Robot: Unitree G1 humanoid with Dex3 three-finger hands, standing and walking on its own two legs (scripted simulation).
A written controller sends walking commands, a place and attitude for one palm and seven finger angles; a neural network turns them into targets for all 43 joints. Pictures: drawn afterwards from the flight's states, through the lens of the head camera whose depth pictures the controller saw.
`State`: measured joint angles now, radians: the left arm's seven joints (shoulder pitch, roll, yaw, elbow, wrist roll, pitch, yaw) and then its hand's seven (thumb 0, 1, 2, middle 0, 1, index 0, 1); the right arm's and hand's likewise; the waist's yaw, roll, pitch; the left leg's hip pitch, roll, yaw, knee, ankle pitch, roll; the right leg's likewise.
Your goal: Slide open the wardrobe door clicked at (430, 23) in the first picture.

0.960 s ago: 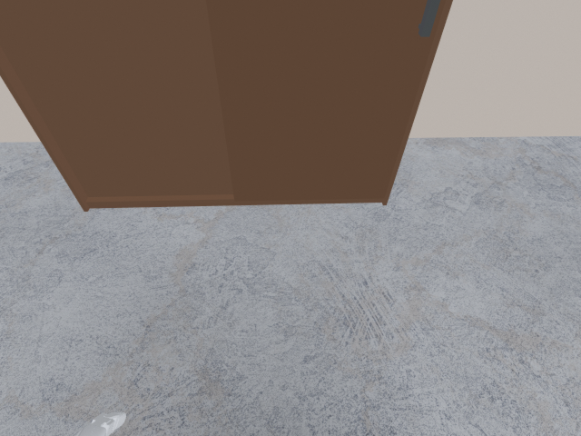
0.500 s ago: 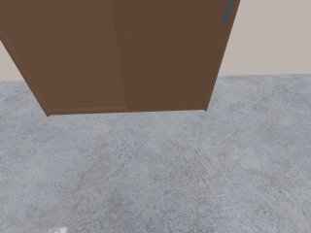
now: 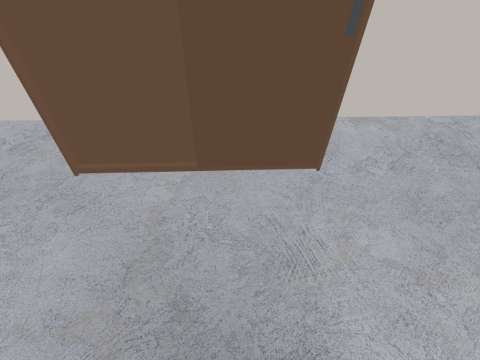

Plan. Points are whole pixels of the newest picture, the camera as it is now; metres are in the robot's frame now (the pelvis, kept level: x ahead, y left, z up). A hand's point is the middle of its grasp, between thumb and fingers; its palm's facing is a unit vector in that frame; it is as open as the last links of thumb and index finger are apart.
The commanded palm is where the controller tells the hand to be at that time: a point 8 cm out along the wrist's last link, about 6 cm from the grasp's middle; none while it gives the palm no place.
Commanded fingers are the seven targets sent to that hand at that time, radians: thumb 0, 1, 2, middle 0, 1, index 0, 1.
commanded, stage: stand and wait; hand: right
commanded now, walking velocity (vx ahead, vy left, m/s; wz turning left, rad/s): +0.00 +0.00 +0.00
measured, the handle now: out of the picture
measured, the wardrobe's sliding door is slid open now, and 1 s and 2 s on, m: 0.00 0.00 0.00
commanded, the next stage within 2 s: look at it before walking up in 0.02 s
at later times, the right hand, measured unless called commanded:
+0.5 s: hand out of the picture +0.08 -0.25 -0.16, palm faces -0.02 +0.94 -0.34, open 7.4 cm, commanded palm none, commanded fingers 0.00 -0.90 -0.90 0.20 0.30 0.20 0.30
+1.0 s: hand out of the picture +0.04 -0.24 -0.19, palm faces +0.15 +0.97 -0.21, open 7.4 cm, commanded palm none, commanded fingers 0.00 -0.90 -0.90 0.20 0.30 0.20 0.30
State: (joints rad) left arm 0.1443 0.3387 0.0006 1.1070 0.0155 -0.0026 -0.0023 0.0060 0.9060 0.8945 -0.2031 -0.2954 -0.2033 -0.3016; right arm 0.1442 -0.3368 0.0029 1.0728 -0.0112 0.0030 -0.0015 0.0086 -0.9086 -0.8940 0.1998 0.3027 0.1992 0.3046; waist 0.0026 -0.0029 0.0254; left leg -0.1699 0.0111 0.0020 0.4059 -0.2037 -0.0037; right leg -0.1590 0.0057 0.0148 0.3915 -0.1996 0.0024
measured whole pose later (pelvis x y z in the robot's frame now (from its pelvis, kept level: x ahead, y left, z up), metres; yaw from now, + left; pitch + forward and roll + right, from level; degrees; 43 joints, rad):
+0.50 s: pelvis +0.01 +0.00 +0.00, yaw +0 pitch -2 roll +0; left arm 0.12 0.34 0.00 1.11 0.01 -0.01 0.00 0.01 0.91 0.89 -0.20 -0.30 -0.20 -0.30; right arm 0.14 -0.34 0.00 1.08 -0.01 0.00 0.00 0.01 -0.91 -0.89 0.20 0.30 0.20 0.30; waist 0.00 0.00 0.03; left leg -0.15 0.01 0.00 0.38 -0.20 0.00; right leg -0.14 0.00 0.01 0.37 -0.20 0.00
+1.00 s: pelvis +0.05 -0.04 -0.01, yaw -9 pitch -1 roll +1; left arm 0.29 0.24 0.02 1.05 0.02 0.02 -0.03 0.01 0.91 0.89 -0.20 -0.29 -0.20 -0.30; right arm 0.28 -0.26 -0.03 1.04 -0.03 0.00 0.00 0.01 -0.91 -0.89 0.20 0.30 0.20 0.30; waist 0.01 0.05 0.02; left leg -0.10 0.09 0.14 0.47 -0.34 -0.05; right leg -0.32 -0.05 -0.09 0.68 -0.39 0.00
